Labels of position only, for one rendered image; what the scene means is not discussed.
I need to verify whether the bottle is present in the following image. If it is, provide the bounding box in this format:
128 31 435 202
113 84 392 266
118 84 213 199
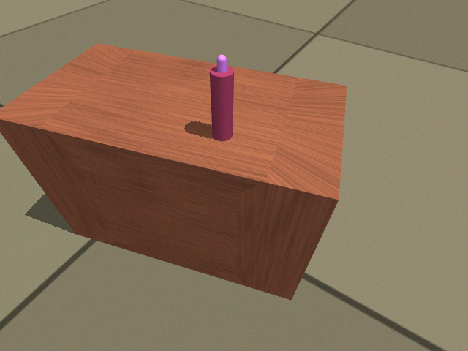
210 55 234 141

